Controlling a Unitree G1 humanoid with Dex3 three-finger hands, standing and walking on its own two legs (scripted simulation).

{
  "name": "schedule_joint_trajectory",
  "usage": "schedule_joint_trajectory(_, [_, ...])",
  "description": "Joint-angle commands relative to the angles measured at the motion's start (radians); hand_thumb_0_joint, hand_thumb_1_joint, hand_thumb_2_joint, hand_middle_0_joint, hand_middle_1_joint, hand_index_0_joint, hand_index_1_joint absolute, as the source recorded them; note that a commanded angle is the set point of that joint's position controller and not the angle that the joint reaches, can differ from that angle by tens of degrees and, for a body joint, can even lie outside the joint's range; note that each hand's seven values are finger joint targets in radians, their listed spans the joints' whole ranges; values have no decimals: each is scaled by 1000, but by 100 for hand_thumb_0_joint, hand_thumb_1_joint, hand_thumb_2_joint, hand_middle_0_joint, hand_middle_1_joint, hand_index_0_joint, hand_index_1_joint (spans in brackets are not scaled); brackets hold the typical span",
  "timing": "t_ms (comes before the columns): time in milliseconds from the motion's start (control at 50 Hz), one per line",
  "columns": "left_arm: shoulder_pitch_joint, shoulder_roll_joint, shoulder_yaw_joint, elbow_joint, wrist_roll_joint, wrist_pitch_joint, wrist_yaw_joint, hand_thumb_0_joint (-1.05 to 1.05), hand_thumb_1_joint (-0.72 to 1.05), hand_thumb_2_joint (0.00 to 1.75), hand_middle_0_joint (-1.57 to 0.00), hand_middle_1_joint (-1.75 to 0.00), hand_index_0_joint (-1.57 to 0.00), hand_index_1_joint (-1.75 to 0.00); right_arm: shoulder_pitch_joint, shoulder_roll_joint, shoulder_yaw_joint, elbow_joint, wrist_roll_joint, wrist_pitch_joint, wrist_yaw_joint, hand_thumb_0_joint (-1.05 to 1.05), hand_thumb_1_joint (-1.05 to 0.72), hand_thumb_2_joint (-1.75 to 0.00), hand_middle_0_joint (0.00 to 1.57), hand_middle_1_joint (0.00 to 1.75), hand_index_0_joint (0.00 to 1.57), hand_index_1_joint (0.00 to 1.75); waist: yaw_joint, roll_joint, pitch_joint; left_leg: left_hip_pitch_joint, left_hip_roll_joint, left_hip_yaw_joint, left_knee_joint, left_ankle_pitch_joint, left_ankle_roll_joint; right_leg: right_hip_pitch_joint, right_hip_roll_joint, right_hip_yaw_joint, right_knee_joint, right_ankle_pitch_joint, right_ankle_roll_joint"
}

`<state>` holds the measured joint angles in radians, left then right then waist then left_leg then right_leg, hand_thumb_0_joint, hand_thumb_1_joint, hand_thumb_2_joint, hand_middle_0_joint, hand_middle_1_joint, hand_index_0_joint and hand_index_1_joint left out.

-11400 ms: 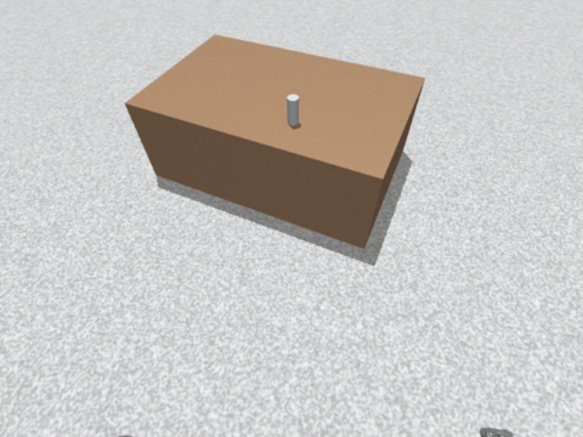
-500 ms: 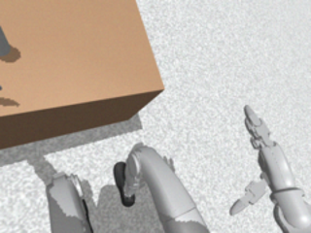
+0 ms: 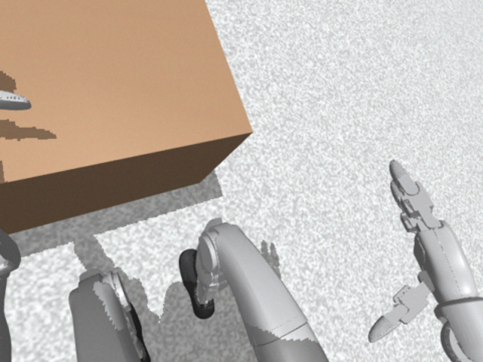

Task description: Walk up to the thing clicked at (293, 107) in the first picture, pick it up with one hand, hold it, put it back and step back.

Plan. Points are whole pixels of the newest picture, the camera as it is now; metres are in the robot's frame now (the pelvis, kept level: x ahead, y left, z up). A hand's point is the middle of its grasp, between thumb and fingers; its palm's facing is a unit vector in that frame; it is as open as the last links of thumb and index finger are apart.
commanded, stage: close in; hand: left
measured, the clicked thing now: out of the picture +0.61 +0.19 -0.06
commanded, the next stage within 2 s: close in 0.52 s
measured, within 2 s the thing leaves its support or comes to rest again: leaves its support in 1.76 s
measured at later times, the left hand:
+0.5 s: hand out of the picture +0.60 +0.17 -0.05, palm faces +0.10 -0.99 +0.02, open 17.6 cm
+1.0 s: hand out of the picture +0.60 +0.18 -0.05, palm faces +0.09 -1.00 +0.01, open 14.7 cm
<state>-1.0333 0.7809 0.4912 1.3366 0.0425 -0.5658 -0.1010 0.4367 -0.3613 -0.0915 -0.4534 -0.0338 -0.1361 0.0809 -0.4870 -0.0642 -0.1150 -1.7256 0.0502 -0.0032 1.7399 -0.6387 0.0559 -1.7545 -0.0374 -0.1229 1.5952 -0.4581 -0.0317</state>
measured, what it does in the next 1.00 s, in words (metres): stands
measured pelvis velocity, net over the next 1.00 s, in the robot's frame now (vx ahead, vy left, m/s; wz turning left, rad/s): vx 0.00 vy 0.00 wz -0.01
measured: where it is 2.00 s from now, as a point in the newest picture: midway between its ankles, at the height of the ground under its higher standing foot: (168, 321)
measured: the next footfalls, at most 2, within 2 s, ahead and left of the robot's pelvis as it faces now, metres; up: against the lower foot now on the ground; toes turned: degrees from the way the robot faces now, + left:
none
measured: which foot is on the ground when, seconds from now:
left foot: down 0.00-1.00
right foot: down 0.00-1.00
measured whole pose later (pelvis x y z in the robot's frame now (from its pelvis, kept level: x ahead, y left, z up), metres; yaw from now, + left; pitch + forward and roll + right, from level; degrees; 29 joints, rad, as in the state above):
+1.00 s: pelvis +0.00 +0.00 -0.01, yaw +0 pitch +37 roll -6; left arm -1.05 0.79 0.45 1.29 0.06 -0.55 -0.08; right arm 0.42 -0.37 -0.10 -0.47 -0.01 -0.09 0.10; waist -0.52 -0.08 -0.12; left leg -1.76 0.05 -0.01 1.76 -0.65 0.06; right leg -1.79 -0.04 -0.12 1.62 -0.47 -0.03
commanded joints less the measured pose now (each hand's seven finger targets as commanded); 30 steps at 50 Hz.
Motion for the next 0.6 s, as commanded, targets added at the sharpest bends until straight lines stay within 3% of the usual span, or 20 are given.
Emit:
schedule_joint_trajectory(0, [-377, 211, 16, -227, -10, -79, 6, 0, -50, 0, -6, -1, -8, 0, 101, -198, -189, -143, 15, -44, -28, 0, 54, -5, 5, 5, 5, 5, 5, 467, -683, 472, -36, -80, -216, 279, -46, 442, 60, 95, -137, 187, -10])
schedule_joint_trajectory(40, [-405, 143, -24, -241, -12, -80, -2, 0, -52, 0, -6, -1, -8, 0, 100, -171, -163, -125, 14, -40, -21, 0, 54, -5, 5, 5, 5, 5, 4, 498, -671, 510, -36, -86, -224, 313, -52, 406, 61, 80, -131, 204, -16])
schedule_joint_trajectory(80, [-370, 171, -13, -233, -2, -77, 5, 0, -51, 0, -5, 0, -7, 0, 95, -186, -181, -114, 13, -35, -21, 0, 54, -5, 5, 5, 5, 5, 11, 519, -666, 540, -34, -86, -216, 344, -55, 390, 61, 79, -129, 213, -18])
schedule_joint_trajectory(120, [-395, 116, -36, -224, -3, -80, 5, 0, -52, 0, -6, 0, -8, 0, 98, -169, -164, -79, 1, -29, -16, 0, 54, -5, 5, 5, 5, 5, 1, 531, -661, 545, -31, -90, -208, 374, -60, 363, 64, 71, -121, 228, -21])
schedule_joint_trajectory(140, [-383, 137, -22, -222, -2, -80, 10, 0, -50, 0, -6, 0, -7, 0, 83, -178, -169, -106, 4, -30, -15, 0, 54, -5, 5, 5, 5, 5, 9, 527, -677, 563, -30, -94, -210, 387, -61, 364, 65, 67, -118, 227, -22])
schedule_joint_trajectory(180, [-395, 124, -33, -209, 3, -85, 16, 0, -53, 0, -6, -1, -7, 0, 69, -183, -168, -105, 3, -28, -13, 0, 54, -5, 5, 5, 5, 5, 8, 538, -661, 587, -24, -107, -213, 410, -69, 329, 67, 58, -108, 220, -26])
schedule_joint_trajectory(200, [-395, 67, -74, -196, 2, -85, 13, 0, -53, 0, -5, -1, -8, 0, 68, -163, -154, -83, -1, -24, -10, 0, 53, -5, 5, 5, 5, 5, -6, 532, -638, 562, -26, -106, -210, 406, -66, 326, 68, 57, -113, 225, -25])
schedule_joint_trajectory(220, [-385, 137, -29, -211, 9, -88, 25, 0, -51, 0, -5, 0, -7, 0, 56, -188, -172, -129, 2, -25, -11, 0, 54, -5, 5, 5, 5, 5, 8, 515, -663, 552, -27, -104, -210, 388, -63, 350, 66, 59, -109, 220, -23])
schedule_joint_trajectory(240, [-380, 129, -42, -196, 11, -88, 33, 0, -53, 0, -5, -1, -8, 0, 58, -180, -174, -117, 3, -21, -11, 0, 54, -5, 5, 5, 5, 5, 7, 499, -659, 506, -31, -94, -204, 345, -55, 377, 65, 69, -109, 211, -19])
schedule_joint_trajectory(280, [-400, 155, -23, -203, 13, -95, 50, 0, -53, 0, -5, -1, -7, 0, 52, -184, -166, -120, 3, -17, -10, 0, 54, -5, 5, 5, 5, 5, 5, 488, -639, 461, -34, -94, -213, 289, -54, 381, 62, 76, -111, 177, -17])
schedule_joint_trajectory(300, [-382, 158, -14, -203, 11, -96, 56, 0, -55, 0, -5, -1, -7, 0, 41, -192, -180, -131, 4, -19, -12, 0, 53, -5, 5, 5, 5, 5, 0, 495, -658, 482, -32, -96, -209, 312, -55, 383, 63, 73, -108, 195, -17])
schedule_joint_trajectory(360, [-414, 136, -43, -224, 13, -102, 57, 0, -57, 0, -5, -2, -7, 0, 62, -157, -153, -119, 9, -15, -4, 0, 53, -5, 5, 5, 5, 5, -14, 478, -677, 428, -36, -86, -192, 278, -44, 425, 58, 99, -112, 186, -8])
schedule_joint_trajectory(380, [-408, 177, -17, -244, 15, -99, 64, 0, -57, 0, -5, -2, -7, 0, 47, -180, -168, -161, 11, -18, -7, 0, 53, -5, 5, 5, 5, 5, -3, 476, -704, 435, -37, -82, -196, 288, -45, 453, 56, 104, -115, 201, -7])
schedule_joint_trajectory(420, [-425, 164, -43, -226, 24, -87, 66, 0, -61, 0, -5, -2, -8, 0, 60, -178, -171, -117, 11, -10, -9, 0, 52, -5, 5, 5, 5, 5, -8, 507, -688, 451, -36, -86, -199, 276, -50, 412, 57, 101, -109, 179, -10])
schedule_joint_trajectory(440, [-431, 200, -15, -257, 22, -89, 68, 0, -61, 0, -6, -3, -8, -1, 56, -191, -175, -141, 11, -11, -11, 0, 52, -5, 5, 5, 5, 5, -3, 526, -711, 482, -33, -89, -199, 319, -55, 411, 58, 93, -102, 210, -12])
schedule_joint_trajectory(480, [-411, 140, -50, -218, 24, -77, 59, 0, -61, 0, -5, -2, -7, 0, 72, -170, -172, -125, 10, -6, -8, 0, 52, -5, 5, 5, 5, 5, -17, 508, -695, 459, -34, -83, -189, 309, -49, 419, 57, 102, -115, 207, -9])
schedule_joint_trajectory(500, [-406, 183, -17, -227, 23, -76, 60, 0, -61, 0, -5, -2, -7, 0, 72, -177, -170, -120, 11, -4, -10, 0, 52, -5, 5, 5, 5, 5, -3, 506, -686, 442, -37, -82, -195, 310, -51, 435, 54, 101, -114, 214, -10])
schedule_joint_trajectory(520, [-394, 145, -44, -198, 18, -68, 53, 0, -61, 0, -5, -2, -7, -1, 68, -167, -166, -99, 15, -3, -9, 0, 52, -5, 5, 5, 5, 5, -6, 503, -662, 435, -37, -82, -195, 300, -50, 421, 56, 101, -114, 205, -10])
schedule_joint_trajectory(560, [-402, 150, -40, -210, 21, -63, 49, 0, -61, 0, -5, -2, -7, 0, 58, -173, -169, -100, 14, -1, -10, 0, 52, -5, 5, 5, 5, 5, -9, 510, -659, 447, -33, -83, -192, 320, -51, 394, 59, 93, -111, 208, -13])
schedule_joint_trajectory(580, [-390, 131, -60, -176, 22, -58, 45, 0, -61, 0, -5, -2, -7, 0, 47, -174, -161, -119, 17, -2, -9, 0, 52, -5, 5, 5, 5, 5, -6, 492, -657, 446, -34, -88, -197, 295, -51, 381, 61, 87, -108, 186, -14])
